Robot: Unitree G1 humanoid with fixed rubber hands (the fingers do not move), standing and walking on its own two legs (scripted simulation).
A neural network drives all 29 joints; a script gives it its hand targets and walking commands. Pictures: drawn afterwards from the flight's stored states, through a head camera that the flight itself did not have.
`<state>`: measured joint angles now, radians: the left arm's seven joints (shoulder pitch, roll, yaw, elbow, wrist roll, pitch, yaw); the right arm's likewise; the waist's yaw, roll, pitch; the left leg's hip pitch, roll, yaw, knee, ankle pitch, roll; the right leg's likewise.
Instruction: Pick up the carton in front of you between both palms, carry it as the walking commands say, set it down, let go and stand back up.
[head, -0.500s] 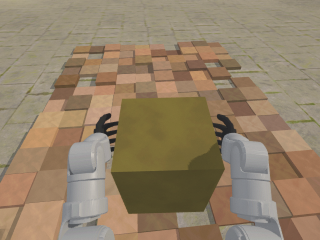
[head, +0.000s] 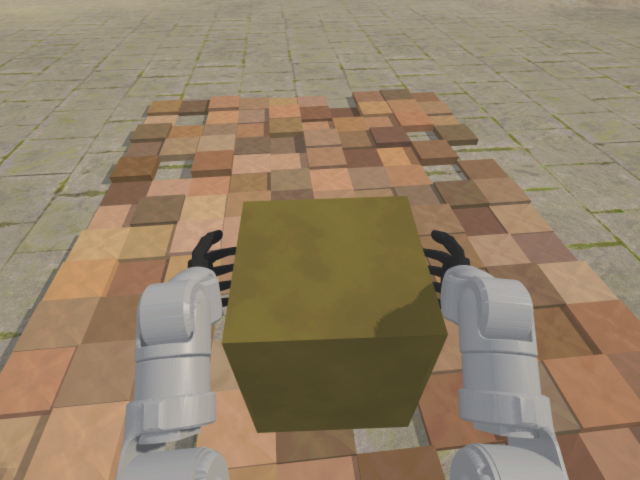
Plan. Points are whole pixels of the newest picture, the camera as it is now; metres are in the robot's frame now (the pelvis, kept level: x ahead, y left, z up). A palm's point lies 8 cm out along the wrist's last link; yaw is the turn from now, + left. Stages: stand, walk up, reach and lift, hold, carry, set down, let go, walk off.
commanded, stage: carry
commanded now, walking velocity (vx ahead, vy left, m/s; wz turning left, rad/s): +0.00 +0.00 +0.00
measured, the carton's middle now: (329, 319) +0.33 +0.00 +0.06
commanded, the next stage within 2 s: none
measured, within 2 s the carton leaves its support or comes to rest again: neither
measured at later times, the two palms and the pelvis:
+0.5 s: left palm (209, 291) +0.32 +0.14 +0.13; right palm (459, 291) +0.32 -0.16 +0.12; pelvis -0.01 -0.01 +0.00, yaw +0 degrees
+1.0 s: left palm (219, 295) +0.32 +0.13 +0.12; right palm (470, 295) +0.32 -0.17 +0.12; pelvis -0.01 -0.02 -0.01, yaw +0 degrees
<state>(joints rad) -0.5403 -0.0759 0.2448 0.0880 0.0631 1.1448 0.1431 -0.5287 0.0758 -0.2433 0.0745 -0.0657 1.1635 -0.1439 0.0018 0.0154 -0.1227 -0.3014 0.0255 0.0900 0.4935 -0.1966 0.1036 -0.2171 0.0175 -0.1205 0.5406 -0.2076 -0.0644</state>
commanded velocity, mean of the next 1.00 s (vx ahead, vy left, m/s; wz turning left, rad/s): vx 0.00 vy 0.00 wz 0.00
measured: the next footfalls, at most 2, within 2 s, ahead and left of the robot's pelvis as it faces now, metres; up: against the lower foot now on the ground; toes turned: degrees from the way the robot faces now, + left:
none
